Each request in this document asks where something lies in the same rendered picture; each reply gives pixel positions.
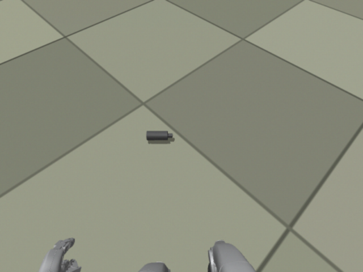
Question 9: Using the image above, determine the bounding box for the bottle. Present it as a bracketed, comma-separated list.
[146, 131, 172, 140]

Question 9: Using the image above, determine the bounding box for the left robot hand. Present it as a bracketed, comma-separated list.
[39, 238, 81, 272]

